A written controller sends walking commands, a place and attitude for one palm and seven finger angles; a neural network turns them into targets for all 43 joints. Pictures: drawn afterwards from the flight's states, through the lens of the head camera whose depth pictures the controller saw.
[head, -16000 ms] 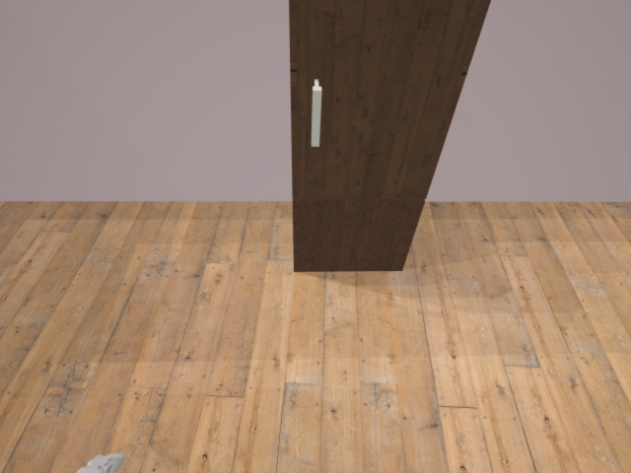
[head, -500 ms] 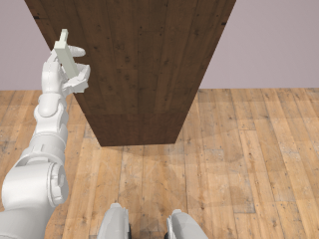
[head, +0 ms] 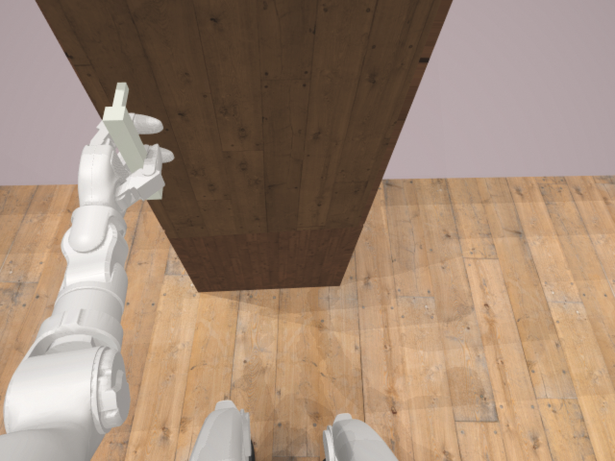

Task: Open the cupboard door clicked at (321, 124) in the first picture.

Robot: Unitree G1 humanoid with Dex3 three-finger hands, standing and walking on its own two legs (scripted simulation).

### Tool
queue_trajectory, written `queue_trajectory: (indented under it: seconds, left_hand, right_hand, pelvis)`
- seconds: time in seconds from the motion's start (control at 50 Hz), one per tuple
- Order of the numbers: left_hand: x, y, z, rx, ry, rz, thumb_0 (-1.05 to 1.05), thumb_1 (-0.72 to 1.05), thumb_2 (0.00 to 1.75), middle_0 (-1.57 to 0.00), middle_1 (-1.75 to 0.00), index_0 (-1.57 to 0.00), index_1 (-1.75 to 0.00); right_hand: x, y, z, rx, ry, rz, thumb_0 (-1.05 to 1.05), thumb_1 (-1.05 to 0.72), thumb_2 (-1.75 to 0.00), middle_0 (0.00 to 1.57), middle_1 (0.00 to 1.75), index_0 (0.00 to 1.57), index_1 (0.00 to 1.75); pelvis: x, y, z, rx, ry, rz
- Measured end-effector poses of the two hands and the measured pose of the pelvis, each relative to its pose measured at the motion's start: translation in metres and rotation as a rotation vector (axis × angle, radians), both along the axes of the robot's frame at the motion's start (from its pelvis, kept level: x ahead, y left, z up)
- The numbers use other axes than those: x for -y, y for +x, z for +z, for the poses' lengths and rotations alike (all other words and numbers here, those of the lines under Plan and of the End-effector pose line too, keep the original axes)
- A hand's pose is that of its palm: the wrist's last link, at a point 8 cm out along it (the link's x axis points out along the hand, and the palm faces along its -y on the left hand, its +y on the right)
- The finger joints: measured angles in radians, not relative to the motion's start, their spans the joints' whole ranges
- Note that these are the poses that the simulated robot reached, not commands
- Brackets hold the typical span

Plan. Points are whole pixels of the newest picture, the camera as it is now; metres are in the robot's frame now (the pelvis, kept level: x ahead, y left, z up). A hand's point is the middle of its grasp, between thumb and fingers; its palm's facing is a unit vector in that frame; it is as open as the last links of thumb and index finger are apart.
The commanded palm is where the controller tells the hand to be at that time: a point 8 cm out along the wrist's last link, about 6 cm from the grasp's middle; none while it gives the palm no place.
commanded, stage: pull the door open along its arc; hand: left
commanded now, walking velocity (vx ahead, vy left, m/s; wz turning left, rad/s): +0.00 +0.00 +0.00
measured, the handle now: (139, 146) +0.52 +0.20 +0.06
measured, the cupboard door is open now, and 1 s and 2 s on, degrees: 2 41 43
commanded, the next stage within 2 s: open thumb and fingers to let go in 0.74 s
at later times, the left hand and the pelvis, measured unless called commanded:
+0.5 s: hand (210, 284) +0.32 +0.09 +0.07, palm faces +0.37 -0.93 +0.05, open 5.7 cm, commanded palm +0.26 +0.13 +0.06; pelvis +0.01 +0.00 +0.01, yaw +3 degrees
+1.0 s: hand (253, 328) +0.27 +0.05 +0.06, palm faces +0.37 -0.93 +0.00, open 6.3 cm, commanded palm +0.22 +0.09 +0.06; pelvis +0.01 -0.04 +0.01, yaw +5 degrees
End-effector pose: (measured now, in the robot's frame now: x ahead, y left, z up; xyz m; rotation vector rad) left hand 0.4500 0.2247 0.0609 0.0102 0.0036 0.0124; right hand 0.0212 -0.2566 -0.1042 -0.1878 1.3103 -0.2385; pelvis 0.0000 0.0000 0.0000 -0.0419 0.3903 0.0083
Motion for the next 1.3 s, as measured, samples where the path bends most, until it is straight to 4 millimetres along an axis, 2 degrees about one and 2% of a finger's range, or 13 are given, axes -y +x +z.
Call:
queue_trajectory:
  seconds: [0.1, 0.22, 0.32, 0.4, 0.48, 0.54, 0.66, 0.78, 0.86, 0.98, 1.12, 1.3]
  left_hand:
    - [0.004, -0.025, 0.0, 0.003, -0.005, -0.011, 0.01, 0.76, 0.77, -0.38, -1.35, -0.36, -1.35]
    - [0.016, -0.071, -0.001, 0.01, -0.032, -0.023, 0.01, 0.73, 0.74, -0.36, -1.35, -0.36, -1.35]
    - [0.038, -0.11, -0.003, 0.024, -0.134, 0.17, 0.03, 0.7, 0.74, -0.34, -1.35, -0.38, -1.35]
    - [0.061, -0.14, -0.001, 0.031, -0.112, 0.278, 0.03, 0.71, 0.76, -0.32, -1.35, -0.38, -1.35]
    - [0.083, -0.167, 0.001, 0.017, -0.07, 0.351, 0.01, 0.72, 0.77, -0.32, -1.35, -0.39, -1.35]
    - [0.097, -0.183, 0.003, -0.002, -0.047, 0.377, 0.01, 0.72, 0.77, -0.32, -1.35, -0.39, -1.35]
    - [0.115, -0.207, 0.005, -0.034, -0.017, 0.348, 0.01, 0.7, 0.74, -0.35, -1.35, -0.37, -1.35]
    - [0.134, -0.229, 0.008, -0.065, -0.004, 0.266, 0.01, 0.69, 0.72, -0.32, -1.32, -0.38, -1.35]
    - [0.137, -0.231, 0.007, -0.054, -0.004, 0.29, 0.01, 0.69, 0.74, -0.32, -1.31, -0.38, -1.35]
    - [0.134, -0.222, -0.001, -0.044, -0.015, 0.36, -0.01, 0.63, 0.77, -0.36, -1.32, -0.38, -1.34]
    - [0.133, -0.222, -0.001, -0.05, -0.017, 0.374, -0.01, 0.4, 0.68, -0.36, -1.3, -0.39, -1.31]
    - [0.13, -0.226, 0.0, -0.053, -0.013, 0.363, 0.0, -0.12, 0.46, -0.33, -1.24, -0.36, -1.25]
  right_hand:
    - [-0.005, 0.021, 0.006, 0.057, 0.027, 0.007, 0.01, -0.91, -0.9, 0.2, 0.3, 0.2, 0.3]
    - [-0.012, 0.063, 0.017, 0.165, 0.05, 0.062, 0.01, -0.91, -0.9, 0.2, 0.3, 0.2, 0.3]
    - [-0.022, 0.105, 0.024, 0.273, 0.063, 0.156, 0.01, -0.91, -0.9, 0.2, 0.3, 0.2, 0.3]
    - [-0.033, 0.137, 0.027, 0.358, 0.09, 0.231, 0.01, -0.91, -0.9, 0.19, 0.3, 0.19, 0.3]
    - [-0.046, 0.16, 0.029, 0.427, 0.122, 0.289, 0.01, -0.91, -0.9, 0.19, 0.3, 0.19, 0.3]
    - [-0.054, 0.17, 0.033, 0.466, 0.135, 0.316, 0.01, -0.91, -0.9, 0.19, 0.3, 0.2, 0.3]
    - [-0.059, 0.175, 0.044, 0.528, 0.158, 0.327, 0.01, -0.91, -0.9, 0.2, 0.3, 0.2, 0.3]
    - [-0.046, 0.172, 0.051, 0.567, 0.161, 0.313, 0.01, -0.91, -0.9, 0.2, 0.3, 0.2, 0.3]
    - [-0.031, 0.171, 0.047, 0.566, 0.132, 0.316, 0.01, -0.91, -0.9, 0.2, 0.3, 0.2, 0.3]
    - [-0.013, 0.168, 0.031, 0.514, 0.098, 0.324, 0.01, -0.91, -0.9, 0.2, 0.3, 0.2, 0.3]
    - [-0.007, 0.162, 0.024, 0.473, 0.1, 0.31, 0.01, -0.91, -0.9, 0.19, 0.3, 0.2, 0.3]
    - [-0.013, 0.163, 0.023, 0.48, 0.114, 0.3, 0.01, -0.91, -0.9, 0.19, 0.3, 0.2, 0.3]
  pelvis:
    - [-0.002, 0.008, 0.008, 0.019, 0.009, -0.006]
    - [-0.004, 0.016, 0.017, 0.054, 0.016, -0.004]
    - [-0.005, 0.016, 0.018, 0.075, 0.018, 0.008]
    - [-0.003, 0.013, 0.014, 0.087, 0.022, 0.019]
    - [0.0, 0.009, 0.012, 0.106, 0.026, 0.035]
    - [0.004, 0.007, 0.012, 0.124, 0.03, 0.045]
    - [0.016, 0.006, 0.017, 0.155, 0.037, 0.058]
    - [0.027, 0.01, 0.021, 0.176, 0.045, 0.059]
    - [0.033, 0.01, 0.018, 0.174, 0.05, 0.065]
    - [0.041, 0.007, 0.012, 0.151, 0.061, 0.071]
    - [0.044, 0.01, 0.013, 0.138, 0.069, 0.072]
    - [0.04, 0.013, 0.013, 0.131, 0.07, 0.067]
